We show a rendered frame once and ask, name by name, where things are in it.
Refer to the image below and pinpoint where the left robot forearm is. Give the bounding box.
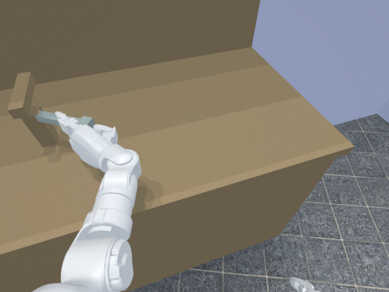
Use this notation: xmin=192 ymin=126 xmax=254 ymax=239
xmin=61 ymin=144 xmax=142 ymax=283

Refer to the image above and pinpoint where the tap lever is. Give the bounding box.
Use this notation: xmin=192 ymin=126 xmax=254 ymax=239
xmin=35 ymin=110 xmax=95 ymax=128

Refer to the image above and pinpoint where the left robot upper arm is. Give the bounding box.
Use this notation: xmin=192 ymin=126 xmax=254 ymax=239
xmin=32 ymin=237 xmax=134 ymax=292

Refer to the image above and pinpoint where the robot right hand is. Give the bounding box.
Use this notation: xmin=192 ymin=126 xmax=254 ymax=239
xmin=289 ymin=277 xmax=319 ymax=292

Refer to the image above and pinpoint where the robot left hand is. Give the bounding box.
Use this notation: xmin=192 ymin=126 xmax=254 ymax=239
xmin=55 ymin=111 xmax=118 ymax=169

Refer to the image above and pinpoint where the counter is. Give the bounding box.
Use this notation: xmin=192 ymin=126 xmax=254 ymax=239
xmin=0 ymin=0 xmax=354 ymax=292

